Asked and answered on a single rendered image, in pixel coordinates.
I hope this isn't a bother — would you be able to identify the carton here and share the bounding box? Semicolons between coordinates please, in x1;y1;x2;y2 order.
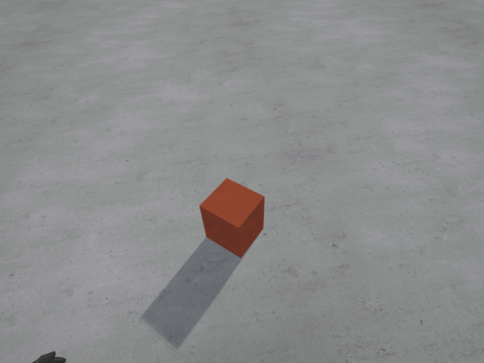
200;178;265;258

